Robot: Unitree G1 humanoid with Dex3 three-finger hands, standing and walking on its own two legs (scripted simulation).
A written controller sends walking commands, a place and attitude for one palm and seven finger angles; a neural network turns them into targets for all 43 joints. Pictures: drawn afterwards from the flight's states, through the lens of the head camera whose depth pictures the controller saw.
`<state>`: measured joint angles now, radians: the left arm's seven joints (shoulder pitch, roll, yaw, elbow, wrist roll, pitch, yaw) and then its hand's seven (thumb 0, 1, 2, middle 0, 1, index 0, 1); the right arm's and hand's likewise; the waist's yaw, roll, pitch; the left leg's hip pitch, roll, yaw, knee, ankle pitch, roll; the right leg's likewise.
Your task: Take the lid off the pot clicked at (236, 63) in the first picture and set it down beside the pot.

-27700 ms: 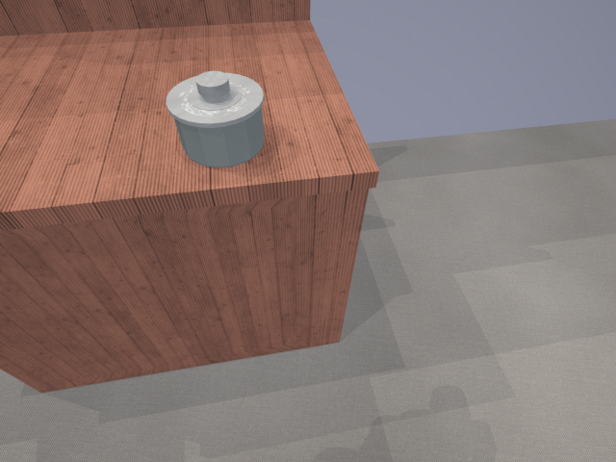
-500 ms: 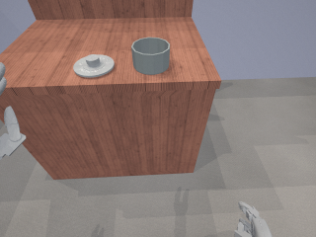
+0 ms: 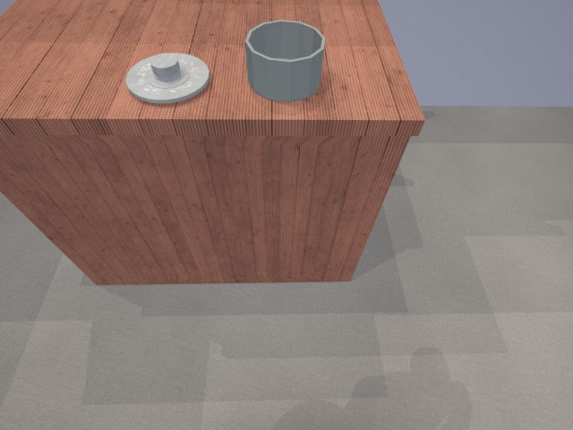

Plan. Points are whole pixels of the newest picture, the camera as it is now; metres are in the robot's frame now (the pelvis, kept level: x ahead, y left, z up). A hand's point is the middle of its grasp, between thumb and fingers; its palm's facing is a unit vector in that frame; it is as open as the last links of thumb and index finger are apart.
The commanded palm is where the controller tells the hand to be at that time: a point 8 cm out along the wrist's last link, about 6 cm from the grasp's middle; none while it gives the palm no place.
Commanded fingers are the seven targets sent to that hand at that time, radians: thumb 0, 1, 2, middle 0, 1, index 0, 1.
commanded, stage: let the arm hang, fingers relaxed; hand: left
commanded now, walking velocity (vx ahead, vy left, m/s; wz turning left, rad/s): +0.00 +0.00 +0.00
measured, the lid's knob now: (165, 65) +0.73 +0.29 +0.07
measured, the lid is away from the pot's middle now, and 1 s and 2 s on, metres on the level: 0.24 0.24 0.24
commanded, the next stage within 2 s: look to check the result in 1.06 s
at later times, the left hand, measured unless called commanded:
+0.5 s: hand out of the picture +0.03 +0.16 -0.17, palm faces +0.01 -0.98 -0.21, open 7.3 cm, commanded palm none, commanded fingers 0.00 0.90 0.90 -0.20 -0.30 -0.20 -0.30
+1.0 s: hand out of the picture +0.01 +0.14 -0.17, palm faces +0.02 -0.98 -0.18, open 7.4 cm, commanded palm none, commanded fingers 0.00 0.90 0.90 -0.20 -0.30 -0.20 -0.30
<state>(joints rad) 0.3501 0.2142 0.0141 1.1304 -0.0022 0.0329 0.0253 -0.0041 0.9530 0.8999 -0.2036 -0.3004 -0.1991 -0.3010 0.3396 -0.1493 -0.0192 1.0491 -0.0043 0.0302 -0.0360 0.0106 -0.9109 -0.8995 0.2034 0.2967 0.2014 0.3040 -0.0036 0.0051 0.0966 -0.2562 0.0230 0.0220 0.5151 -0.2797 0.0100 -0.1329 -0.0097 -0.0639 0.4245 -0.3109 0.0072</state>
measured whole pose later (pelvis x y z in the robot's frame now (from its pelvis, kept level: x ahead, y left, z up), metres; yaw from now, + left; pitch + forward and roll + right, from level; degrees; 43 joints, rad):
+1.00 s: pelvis +0.01 -0.02 +0.00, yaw -1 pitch +0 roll +0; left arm 0.28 0.12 0.02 1.14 0.00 0.01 0.04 0.01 0.91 0.90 -0.20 -0.30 -0.20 -0.30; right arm 0.29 -0.12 -0.03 1.11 -0.01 0.01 -0.05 0.01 -0.92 -0.90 0.20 0.30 0.20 0.30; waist -0.01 0.01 0.05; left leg -0.17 0.04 0.04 0.46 -0.28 -0.02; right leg -0.07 0.01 -0.04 0.40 -0.33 -0.02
